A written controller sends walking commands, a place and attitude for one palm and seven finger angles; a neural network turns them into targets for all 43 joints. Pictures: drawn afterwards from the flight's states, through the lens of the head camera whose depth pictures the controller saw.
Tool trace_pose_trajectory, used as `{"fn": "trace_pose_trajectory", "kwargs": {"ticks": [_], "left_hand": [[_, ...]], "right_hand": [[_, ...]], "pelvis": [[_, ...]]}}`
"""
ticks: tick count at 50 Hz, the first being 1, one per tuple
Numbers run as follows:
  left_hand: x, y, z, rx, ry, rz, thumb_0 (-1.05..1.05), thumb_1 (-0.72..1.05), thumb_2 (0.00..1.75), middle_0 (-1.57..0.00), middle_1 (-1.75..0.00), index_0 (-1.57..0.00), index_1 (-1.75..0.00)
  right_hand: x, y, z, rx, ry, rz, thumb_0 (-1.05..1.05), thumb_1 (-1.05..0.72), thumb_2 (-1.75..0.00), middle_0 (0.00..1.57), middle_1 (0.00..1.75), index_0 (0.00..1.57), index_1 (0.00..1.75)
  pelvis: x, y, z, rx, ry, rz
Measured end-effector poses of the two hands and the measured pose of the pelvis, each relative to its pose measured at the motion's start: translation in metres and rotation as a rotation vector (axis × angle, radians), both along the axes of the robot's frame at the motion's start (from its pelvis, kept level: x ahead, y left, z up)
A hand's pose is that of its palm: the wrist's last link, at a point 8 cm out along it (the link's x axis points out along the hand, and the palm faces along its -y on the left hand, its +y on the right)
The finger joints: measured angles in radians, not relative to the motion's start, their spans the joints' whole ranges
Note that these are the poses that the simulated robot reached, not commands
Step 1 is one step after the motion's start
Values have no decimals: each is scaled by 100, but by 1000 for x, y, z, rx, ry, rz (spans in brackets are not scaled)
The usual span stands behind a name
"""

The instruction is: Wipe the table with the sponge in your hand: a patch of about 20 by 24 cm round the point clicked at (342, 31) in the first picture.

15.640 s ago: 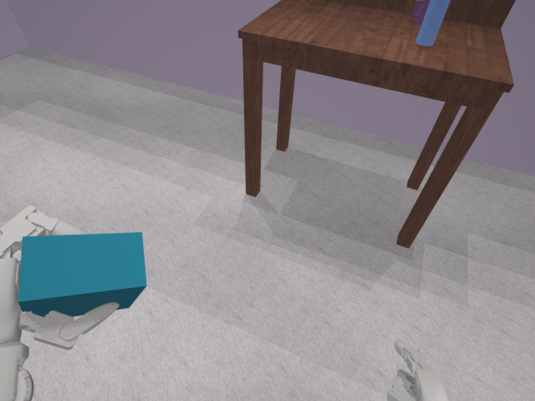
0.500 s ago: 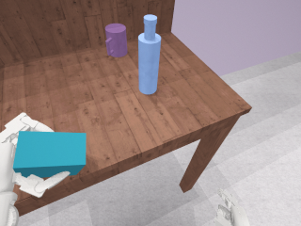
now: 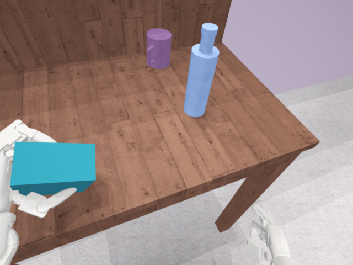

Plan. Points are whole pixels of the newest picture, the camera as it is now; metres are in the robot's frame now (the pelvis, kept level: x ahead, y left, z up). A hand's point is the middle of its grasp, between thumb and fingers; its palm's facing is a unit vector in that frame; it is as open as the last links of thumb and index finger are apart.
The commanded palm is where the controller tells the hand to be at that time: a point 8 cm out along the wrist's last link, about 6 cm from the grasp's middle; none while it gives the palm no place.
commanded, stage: shuffle to correct the standing spot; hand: left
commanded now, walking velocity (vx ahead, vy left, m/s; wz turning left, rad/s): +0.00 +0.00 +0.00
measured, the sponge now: (65, 170) +0.23 +0.23 +0.13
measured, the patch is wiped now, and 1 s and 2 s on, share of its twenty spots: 0.00 0.00 0.00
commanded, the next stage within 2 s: come to a stop and stand still in 1.64 s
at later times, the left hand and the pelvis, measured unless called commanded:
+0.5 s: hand (68, 173) +0.22 +0.21 +0.16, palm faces +0.35 -0.86 -0.38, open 10.4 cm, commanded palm +0.15 +0.24 +0.18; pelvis +0.00 -0.04 +0.00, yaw +0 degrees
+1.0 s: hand (100, 173) +0.22 +0.16 +0.15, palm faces +0.34 -0.87 -0.37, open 10.4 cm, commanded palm +0.16 +0.20 +0.18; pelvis +0.00 -0.08 -0.01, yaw +0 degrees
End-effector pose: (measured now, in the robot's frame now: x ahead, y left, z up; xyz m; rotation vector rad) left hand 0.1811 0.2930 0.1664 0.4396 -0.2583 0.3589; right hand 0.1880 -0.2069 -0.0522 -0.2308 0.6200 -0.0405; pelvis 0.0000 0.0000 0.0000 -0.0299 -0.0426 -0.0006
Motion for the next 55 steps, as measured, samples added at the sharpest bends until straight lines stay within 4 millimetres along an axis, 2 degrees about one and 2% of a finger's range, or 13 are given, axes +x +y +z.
{"fn": "trace_pose_trajectory", "kwargs": {"ticks": [8,16,21,28,35,41,46,55], "left_hand": [[-1,2,-2,-16,6,10,-1,-52,102,-70,-137,-71,-135],[2,-10,-1,-22,13,6,-1,-52,102,-70,-137,-71,-135],[2,-28,3,-14,17,-20,-1,-52,102,-70,-136,-71,-135],[-7,-53,6,9,38,-33,-1,-52,102,-71,-136,-71,-135],[-13,-72,1,-9,55,-15,-1,-52,102,-71,-136,-71,-135],[-9,-83,-3,-57,30,-14,-1,-52,102,-71,-136,-71,-135],[0,-90,-4,-63,30,-37,-1,-52,102,-71,-136,-71,-135],[9,-90,6,15,48,-40,-1,-52,102,-71,-136,-71,-135]], "right_hand": [[4,7,0,6,20,17,1,-91,-90,20,30,20,30],[-6,-3,-6,28,62,12,1,-91,-90,20,30,20,30],[-14,-20,-7,38,80,-5,1,-91,-90,20,30,20,30],[-21,-54,-9,24,80,-41,1,-91,-90,20,30,20,30],[-25,-87,-14,-3,77,-73,1,-91,-90,20,30,20,30],[-30,-105,-15,-33,84,-99,1,-91,-90,20,30,20,30],[-33,-109,-14,-39,92,-115,1,-91,-90,20,30,20,30],[-24,-101,-25,4,123,-95,1,-91,-90,20,30,20,30]], "pelvis": [[2,1,1,0,-2,3],[-1,-12,2,2,-14,2],[-3,-26,3,-7,-12,8],[-6,-48,1,-5,0,7],[-8,-67,-2,-3,9,0],[-6,-77,-6,-4,17,-1],[-1,-79,-6,4,20,1],[7,-83,-7,0,30,7]]}}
